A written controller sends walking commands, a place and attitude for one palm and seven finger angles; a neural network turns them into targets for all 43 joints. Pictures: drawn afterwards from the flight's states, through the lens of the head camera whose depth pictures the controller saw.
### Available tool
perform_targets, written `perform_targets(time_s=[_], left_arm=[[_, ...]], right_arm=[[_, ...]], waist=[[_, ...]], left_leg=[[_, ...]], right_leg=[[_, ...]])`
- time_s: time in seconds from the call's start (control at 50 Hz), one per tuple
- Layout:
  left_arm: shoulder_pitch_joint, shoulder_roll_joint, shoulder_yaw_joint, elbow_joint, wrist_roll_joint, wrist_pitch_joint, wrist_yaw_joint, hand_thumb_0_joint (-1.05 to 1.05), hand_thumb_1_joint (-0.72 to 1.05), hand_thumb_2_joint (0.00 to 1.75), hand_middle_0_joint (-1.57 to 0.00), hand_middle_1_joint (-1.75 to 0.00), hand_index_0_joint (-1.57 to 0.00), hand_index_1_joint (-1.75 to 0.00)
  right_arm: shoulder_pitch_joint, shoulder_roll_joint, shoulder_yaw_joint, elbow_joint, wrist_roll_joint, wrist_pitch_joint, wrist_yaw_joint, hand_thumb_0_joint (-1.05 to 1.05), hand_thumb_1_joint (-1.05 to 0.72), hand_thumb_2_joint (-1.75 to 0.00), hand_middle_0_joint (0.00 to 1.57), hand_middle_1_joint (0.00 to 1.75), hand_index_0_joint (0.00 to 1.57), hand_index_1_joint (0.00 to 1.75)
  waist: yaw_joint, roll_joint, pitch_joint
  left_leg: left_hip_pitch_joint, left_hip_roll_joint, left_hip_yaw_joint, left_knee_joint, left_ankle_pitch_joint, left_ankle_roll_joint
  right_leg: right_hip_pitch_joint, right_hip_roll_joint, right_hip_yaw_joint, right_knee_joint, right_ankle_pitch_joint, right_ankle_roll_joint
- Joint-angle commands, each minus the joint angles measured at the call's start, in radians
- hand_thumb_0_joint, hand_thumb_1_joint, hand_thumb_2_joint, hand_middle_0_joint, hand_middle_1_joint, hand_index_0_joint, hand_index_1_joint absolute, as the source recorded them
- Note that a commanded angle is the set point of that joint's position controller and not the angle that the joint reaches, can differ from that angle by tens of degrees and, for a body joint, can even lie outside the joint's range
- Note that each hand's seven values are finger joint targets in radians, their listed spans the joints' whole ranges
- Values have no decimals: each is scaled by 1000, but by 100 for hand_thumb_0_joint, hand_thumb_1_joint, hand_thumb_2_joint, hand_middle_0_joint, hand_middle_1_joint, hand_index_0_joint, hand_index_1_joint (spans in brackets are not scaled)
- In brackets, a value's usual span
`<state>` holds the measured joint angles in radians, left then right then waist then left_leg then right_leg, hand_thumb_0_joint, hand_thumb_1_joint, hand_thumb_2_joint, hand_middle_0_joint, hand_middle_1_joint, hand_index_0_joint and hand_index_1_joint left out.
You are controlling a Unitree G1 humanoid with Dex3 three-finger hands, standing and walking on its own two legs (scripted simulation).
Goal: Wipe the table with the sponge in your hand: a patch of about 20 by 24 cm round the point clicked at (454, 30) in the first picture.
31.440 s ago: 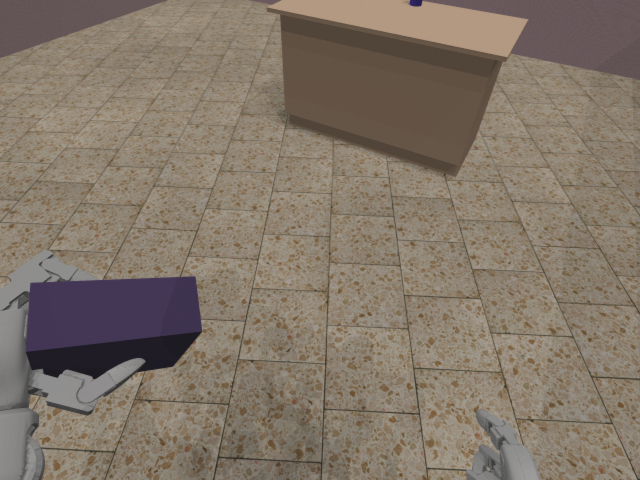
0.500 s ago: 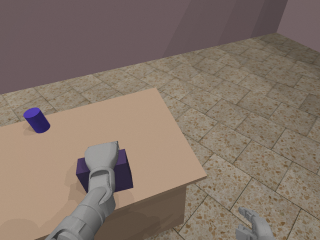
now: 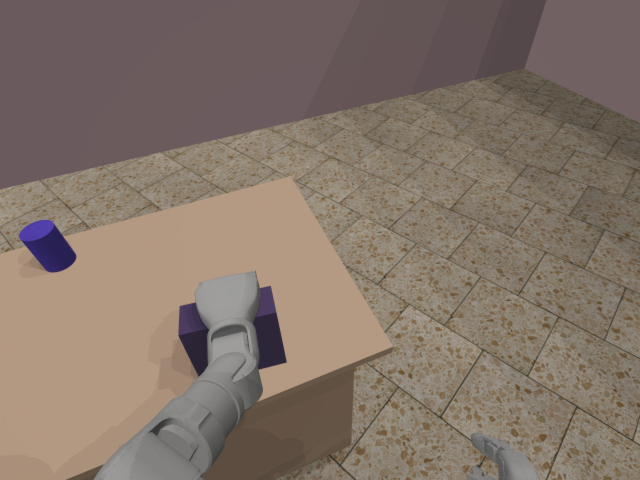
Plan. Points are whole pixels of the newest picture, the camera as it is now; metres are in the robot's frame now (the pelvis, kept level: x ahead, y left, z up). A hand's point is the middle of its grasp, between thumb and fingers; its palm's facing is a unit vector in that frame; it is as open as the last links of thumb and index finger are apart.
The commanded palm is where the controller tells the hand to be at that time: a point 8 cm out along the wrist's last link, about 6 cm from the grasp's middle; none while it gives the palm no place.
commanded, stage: wipe forward along the third lane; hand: left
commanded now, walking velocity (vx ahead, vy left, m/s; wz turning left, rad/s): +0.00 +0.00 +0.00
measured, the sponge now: (238, 343) +0.33 +0.17 -0.05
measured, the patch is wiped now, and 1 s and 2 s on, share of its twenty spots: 0.60 0.70 1.00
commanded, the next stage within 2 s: wipe back along the third lane in 1.62 s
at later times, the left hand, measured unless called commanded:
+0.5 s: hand (238, 302) +0.38 +0.17 -0.01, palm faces -0.12 -0.02 -0.99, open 9.8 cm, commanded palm +0.37 +0.17 +0.03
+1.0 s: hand (233, 276) +0.43 +0.19 -0.01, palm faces -0.14 -0.02 -0.99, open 9.8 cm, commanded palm +0.41 +0.20 +0.03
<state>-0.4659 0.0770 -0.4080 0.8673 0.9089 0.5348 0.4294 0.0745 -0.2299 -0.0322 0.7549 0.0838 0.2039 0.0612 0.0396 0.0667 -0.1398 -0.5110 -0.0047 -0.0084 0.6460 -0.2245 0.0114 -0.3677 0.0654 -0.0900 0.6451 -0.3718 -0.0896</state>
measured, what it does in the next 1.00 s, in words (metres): stands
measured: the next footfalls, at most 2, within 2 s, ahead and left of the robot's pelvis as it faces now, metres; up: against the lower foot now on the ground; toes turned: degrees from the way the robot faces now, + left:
none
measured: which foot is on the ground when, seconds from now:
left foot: down 0.00-1.00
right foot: down 0.00-1.00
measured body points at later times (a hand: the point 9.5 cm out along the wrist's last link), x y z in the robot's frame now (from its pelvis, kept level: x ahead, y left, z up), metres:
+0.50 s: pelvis -0.01 -0.02 -0.01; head +0.01 -0.04 +0.44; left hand +0.38 +0.17 +0.05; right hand +0.13 -0.26 -0.14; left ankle +0.06 +0.11 -0.72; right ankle -0.02 -0.06 -0.72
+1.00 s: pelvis +0.00 -0.02 -0.02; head +0.04 -0.03 +0.43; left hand +0.43 +0.19 +0.05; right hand +0.07 -0.28 -0.15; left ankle +0.06 +0.11 -0.72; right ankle -0.02 -0.06 -0.72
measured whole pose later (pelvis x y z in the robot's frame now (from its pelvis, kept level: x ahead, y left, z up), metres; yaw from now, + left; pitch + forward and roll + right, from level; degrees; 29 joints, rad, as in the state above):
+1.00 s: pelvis +0.00 -0.02 -0.02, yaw -2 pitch +14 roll -1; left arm -0.77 0.28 -0.14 1.15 0.95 0.43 0.36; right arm 0.21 -0.26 -0.02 0.76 0.07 0.15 0.01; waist -0.09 0.07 -0.17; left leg -0.76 0.05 -0.01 0.77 -0.26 0.02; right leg -0.61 0.11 -0.09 0.75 -0.39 -0.12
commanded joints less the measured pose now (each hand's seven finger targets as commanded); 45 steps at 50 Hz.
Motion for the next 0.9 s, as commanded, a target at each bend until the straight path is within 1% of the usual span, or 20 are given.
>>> perform_targets(time_s=[0.0, 0.04, 0.06, 0.08, 0.14, 0.22, 0.3, 0.36, 0.4, 0.44, 0.48, 0.5, 0.54, 0.56, 0.7, 0.74, 0.8, 0.82, 0.84, 0.88], left_arm=[[-283, 2, 23, -122, -13, -24, 4, 0, 10, 130, -120, -160, -120, -160], [-313, 47, 65, -101, -10, -24, 0, 0, 10, 130, -120, -160, -120, -160], [-332, 39, 53, -82, -4, -27, 2, 0, 10, 130, -120, -160, -120, -160], [-336, 65, 78, -76, 2, -30, 5, 0, 10, 130, -120, -160, -120, -160], [-338, 56, 79, -56, 13, -44, -1, 0, 10, 130, -120, -160, -120, -160], [-380, 127, 131, 5, 36, -61, 0, 0, 10, 130, -120, -160, -120, -160], [-414, 134, 133, 45, 54, -69, 2, 0, 10, 130, -120, -160, -120, -160], [-402, 195, 192, 84, 43, -66, 4, 0, 10, 130, -120, -160, -120, -160], [-429, 216, 196, 91, 45, -63, 4, 0, 10, 130, -120, -160, -120, -160], [-484, 201, 178, 88, 45, -63, -2, 0, 10, 130, -120, -160, -120, -160], [-464, 247, 211, 119, 55, -61, -1, 0, 10, 130, -120, -160, -120, -160], [-483, 253, 209, 119, 51, -62, -4, 0, 10, 130, -120, -160, -120, -160], [-495, 281, 235, 116, 47, -69, -9, 0, 10, 130, -120, -160, -120, -160], [-475, 299, 245, 127, 49, -69, -10, 0, 10, 130, -120, -160, -120, -160], [-546, 336, 245, 158, 63, -75, -22, 0, 10, 130, -120, -160, -120, -160], [-586, 354, 258, 159, 56, -82, -23, 0, 10, 130, -120, -160, -120, -160], [-577, 373, 268, 178, 54, -86, -23, 0, 10, 130, -120, -160, -120, -160], [-574, 400, 286, 184, 58, -86, -23, 0, 10, 130, -120, -160, -120, -160], [-604, 390, 275, 177, 58, -89, -27, 0, 10, 130, -120, -160, -120, -160], [-582, 399, 277, 202, 65, -85, -30, 0, 10, 130, -120, -160, -120, -160]], right_arm=[[-170, -105, -27, -150, 5, -37, -5, 0, -90, -90, 20, 30, 20, 30], [-165, -108, -25, -142, 5, -36, -15, 0, -90, -90, 20, 30, 20, 30], [-155, -109, -23, -135, 4, -37, -19, 0, -90, -90, 20, 30, 20, 30], [-146, -112, -25, -129, 2, -39, -22, 0, -90, -90, 20, 30, 20, 30], [-134, -108, -26, -132, -2, -43, -28, 0, -90, -90, 20, 30, 20, 30], [-102, -120, -24, -112, -9, -49, -46, 0, -90, -90, 20, 30, 20, 30], [-74, -120, -26, -112, -11, -53, -51, 0, -90, -90, 20, 30, 20, 30], [-52, -128, -26, -112, -13, -52, -53, 0, -90, -90, 20, 30, 20, 30], [-46, -131, -23, -113, -12, -50, -58, 0, -90, -90, 20, 30, 20, 30], [-38, -127, -23, -118, -9, -52, -58, 0, -90, -90, 20, 30, 20, 30], [-19, -134, -25, -111, -12, -51, -59, 0, -90, -90, 20, 30, 20, 30], [-15, -136, -23, -112, -12, -52, -61, 0, -90, -90, 20, 30, 20, 30], [0, -139, -26, -114, -12, -55, -60, 0, -90, -90, 20, 30, 20, 30], [7, -143, -25, -115, -12, -56, -61, 0, -90, -90, 20, 30, 20, 30], [49, -149, -24, -107, -8, -66, -59, 0, -90, -90, 20, 30, 20, 30], [60, -153, -27, -105, -6, -71, -58, 0, -90, -90, 20, 30, 20, 30], [79, -157, -25, -104, -8, -77, -57, 0, -90, -90, 20, 30, 20, 30], [86, -160, -25, -103, -8, -78, -57, 0, -90, -90, 20, 30, 20, 30], [88, -160, -27, -103, -7, -78, -55, 0, -90, -90, 20, 30, 20, 30], [98, -162, -25, -103, -7, -80, -53, 0, -90, -90, 20, 30, 20, 30]], waist=[[-35, -149, -149], [-37, -152, -136], [-49, -151, -122], [-46, -153, -137], [-49, -170, -159], [-69, -188, -129], [-80, -163, -144], [-73, -180, -185], [-84, -177, -173], [-99, -174, -181], [-92, -151, -189], [-100, -160, -187], [-98, -174, -228], [-97, -177, -217], [-119, -124, -213], [-130, -141, -232], [-129, -141, -248], [-127, -145, -257], [-137, -129, -261], [-135, -134, -245]], left_leg=[[161, -18, -3, -49, 52, 36], [137, -17, -9, -56, 26, 34], [140, -18, -1, -52, 22, 37], [132, -18, 1, -48, 24, 36], [114, -19, 3, -38, 38, 39], [57, -19, 11, -16, 3, 38], [29, -17, 13, 7, -10, 38], [-7, -16, 15, 24, 3, 37], [-37, -14, 16, 32, -15, 36], [-44, -12, 12, 35, -14, 40], [-51, -9, 15, 46, -16, 40], [-59, -9, 17, 53, -18, 41], [-78, -7, 14, 60, 2, 42], [-91, -8, 16, 64, -6, 42], [-114, -1, 17, 80, -23, 44], [-120, 2, 14, 83, -20, 46], [-142, 3, 19, 100, -19, 47], [-154, 5, 19, 105, -11, 46], [-149, 2, 17, 104, -2, 47], [-160, 4, 17, 107, -12, 48]], right_leg=[[0, -45, 106, -159, 286, 32], [-8, -43, 117, -170, 252, 31], [-17, -47, 117, -168, 250, 36], [-13, -48, 123, -165, 258, 36], [-5, -51, 127, -157, 301, 39], [-34, -60, 150, -154, 277, 49], [-70, -58, 149, -136, 253, 50], [-42, -59, 156, -116, 296, 55], [-51, -64, 167, -118, 279, 59], [-58, -63, 164, -114, 281, 61], [-67, -62, 168, -110, 269, 59], [-65, -64, 175, -112, 281, 63], [-31, -64, 180, -97, 334, 64], [-32, -66, 184, -98, 329, 68], [-78, -62, 182, -92, 286, 66], [-71, -60, 178, -85, 290, 69], [-59, -65, 193, -83, 317, 73], [-46, -66, 198, -79, 336, 73], [-49, -62, 187, -72, 355, 73], [-66, -60, 183, -74, 340, 73]])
